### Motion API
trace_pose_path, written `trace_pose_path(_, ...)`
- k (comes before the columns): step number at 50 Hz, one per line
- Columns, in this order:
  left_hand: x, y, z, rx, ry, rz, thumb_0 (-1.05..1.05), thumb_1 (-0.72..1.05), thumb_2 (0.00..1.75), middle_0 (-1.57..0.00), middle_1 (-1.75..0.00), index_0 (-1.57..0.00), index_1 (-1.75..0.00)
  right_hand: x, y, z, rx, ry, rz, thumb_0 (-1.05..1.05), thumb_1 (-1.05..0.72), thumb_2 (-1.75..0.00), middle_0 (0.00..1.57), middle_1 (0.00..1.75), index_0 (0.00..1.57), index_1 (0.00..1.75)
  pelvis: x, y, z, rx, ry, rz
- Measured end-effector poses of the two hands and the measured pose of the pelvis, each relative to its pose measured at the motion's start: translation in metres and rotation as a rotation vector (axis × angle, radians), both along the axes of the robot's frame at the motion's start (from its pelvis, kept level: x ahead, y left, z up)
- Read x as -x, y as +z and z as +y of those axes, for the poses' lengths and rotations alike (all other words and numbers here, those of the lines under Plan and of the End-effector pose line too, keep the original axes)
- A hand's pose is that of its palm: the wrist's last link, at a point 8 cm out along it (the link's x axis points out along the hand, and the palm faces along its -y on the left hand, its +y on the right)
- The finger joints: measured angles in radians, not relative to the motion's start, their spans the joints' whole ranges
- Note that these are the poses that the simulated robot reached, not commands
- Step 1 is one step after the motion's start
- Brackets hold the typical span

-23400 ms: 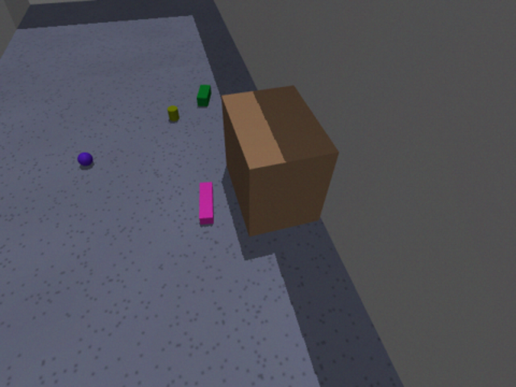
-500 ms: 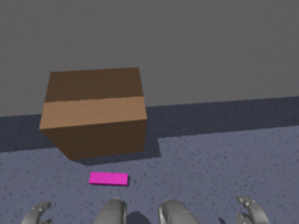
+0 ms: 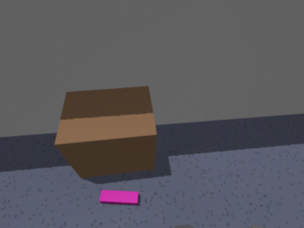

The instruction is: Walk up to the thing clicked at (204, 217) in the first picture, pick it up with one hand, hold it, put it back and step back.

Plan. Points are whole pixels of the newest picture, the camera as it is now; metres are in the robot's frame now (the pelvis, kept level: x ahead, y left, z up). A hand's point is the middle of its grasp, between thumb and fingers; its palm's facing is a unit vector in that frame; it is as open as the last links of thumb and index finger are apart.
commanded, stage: walk up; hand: left
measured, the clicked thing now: (119, 197) +0.38 +0.18 -0.74
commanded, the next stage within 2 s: none
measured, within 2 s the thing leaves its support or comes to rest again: neither
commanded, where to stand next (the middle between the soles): +0.03 -0.02 m, yaw -2 degrees
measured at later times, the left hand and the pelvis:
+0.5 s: hand out of the picture +0.10 +0.24 -0.14, palm faces -0.02 -0.90 -0.43, open 7.4 cm; pelvis -0.02 -0.02 -0.01, yaw +1 degrees
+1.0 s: hand out of the picture +0.05 +0.24 -0.13, palm faces -0.02 -0.92 -0.39, open 7.4 cm; pelvis +0.00 -0.03 +0.01, yaw +0 degrees
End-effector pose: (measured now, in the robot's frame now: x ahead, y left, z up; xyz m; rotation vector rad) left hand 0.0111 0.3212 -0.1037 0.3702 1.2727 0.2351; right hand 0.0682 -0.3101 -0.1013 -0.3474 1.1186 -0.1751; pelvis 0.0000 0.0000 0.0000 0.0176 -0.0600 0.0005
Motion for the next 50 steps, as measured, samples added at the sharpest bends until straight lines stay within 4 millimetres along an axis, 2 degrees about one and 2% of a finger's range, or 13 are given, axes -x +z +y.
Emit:
trace_pose_path(4,-0.026,0.005,0.004,0.011,-0.034,-0.047,0.01,0.9,0.9,-0.21,-0.3,-0.2,-0.3,0.005,0.014,0.0,0.015,-0.02,-0.018,0.0,-0.9,-0.89,0.21,0.3,0.21,0.3,-0.009,0.007,0.0,0.005,-0.004,-0.01)
trace_pose_path(8,-0.052,0.007,0.001,0.008,-0.048,-0.094,0.0,0.91,0.9,-0.2,-0.3,-0.2,-0.3,0.008,0.016,-0.006,0.037,-0.033,0.005,0.0,-0.9,-0.89,0.21,0.3,0.21,0.3,-0.015,0.008,-0.003,0.008,-0.008,-0.018)
trace_pose_path(13,-0.076,0.004,-0.015,-0.016,-0.047,-0.128,0.0,0.91,0.9,-0.2,-0.3,-0.2,-0.3,0.0,-0.003,-0.015,0.016,-0.053,0.034,0.0,-0.9,-0.89,0.21,0.3,0.21,0.3,-0.014,-0.002,-0.014,0.008,-0.008,-0.026)
trace_pose_path(17,-0.084,-0.001,-0.03,-0.041,-0.06,-0.147,0.0,0.91,0.9,-0.2,-0.3,-0.2,-0.3,-0.015,-0.028,-0.023,-0.014,-0.062,0.034,0.0,-0.9,-0.89,0.21,0.3,0.21,0.3,-0.007,-0.015,-0.025,0.013,-0.003,-0.023)
trace_pose_path(20,-0.084,0.003,-0.04,-0.036,-0.075,-0.166,0.0,0.9,0.9,-0.21,-0.3,-0.2,-0.3,-0.019,-0.035,-0.021,-0.022,-0.046,0.037,0.0,-0.9,-0.89,0.21,0.3,0.21,0.3,0.006,-0.015,-0.025,-0.001,0.0,-0.019)
trace_pose_path(23,-0.082,0.007,-0.043,-0.036,-0.079,-0.188,0.0,0.9,0.9,-0.21,-0.3,-0.2,-0.3,-0.012,-0.038,-0.019,-0.029,-0.027,0.038,0.0,-0.9,-0.89,0.21,0.3,0.21,0.3,0.016,-0.014,-0.023,-0.006,0.008,-0.007)
trace_pose_path(29,-0.069,0.001,-0.033,0.0,-0.053,-0.23,0.0,0.9,0.9,-0.21,-0.3,-0.2,-0.3,0.031,-0.033,-0.013,-0.001,-0.001,0.113,0.0,-0.9,-0.89,0.21,0.3,0.21,0.3,0.026,-0.016,-0.014,-0.007,0.039,0.009)
trace_pose_path(33,-0.047,-0.004,-0.024,0.027,-0.014,-0.168,0.0,0.9,0.9,-0.21,-0.3,-0.2,-0.3,0.066,-0.018,-0.01,0.022,-0.036,0.152,0.0,-0.9,-0.89,0.21,0.3,0.21,0.3,0.027,-0.007,-0.009,0.001,0.035,0.002)
trace_pose_path(37,-0.025,-0.008,-0.019,0.042,0.001,-0.094,0.0,0.9,0.9,-0.21,-0.3,-0.2,-0.3,0.08,-0.004,-0.012,0.034,-0.051,0.165,0.0,-0.9,-0.89,0.21,0.3,0.21,0.3,0.024,0.002,-0.013,0.006,0.023,0.004)
trace_pose_path(41,-0.017,-0.008,-0.022,0.037,-0.024,-0.023,0.01,0.91,0.9,-0.21,-0.3,-0.2,-0.3,0.077,0.001,-0.025,0.036,-0.071,0.143,0.0,-0.9,-0.89,0.21,0.3,0.21,0.3,0.017,0.002,-0.02,0.009,-0.008,0.01)
trace_pose_path(45,-0.024,-0.002,-0.031,0.017,-0.04,-0.041,0.01,0.91,0.9,-0.21,-0.3,-0.2,-0.3,0.066,-0.005,-0.043,0.035,-0.074,0.142,0.0,-0.9,-0.89,0.21,0.3,0.21,0.3,0.008,-0.001,-0.029,0.042,-0.005,-0.001)
trace_pose_path(50,-0.028,0.012,-0.037,0.006,-0.03,-0.093,0.0,0.9,0.9,-0.21,-0.3,-0.2,-0.3,0.028,-0.003,-0.045,0.029,-0.036,0.105,0.0,-0.9,-0.89,0.21,0.3,0.21,0.3,-0.002,0.005,-0.031,0.021,-0.006,-0.008)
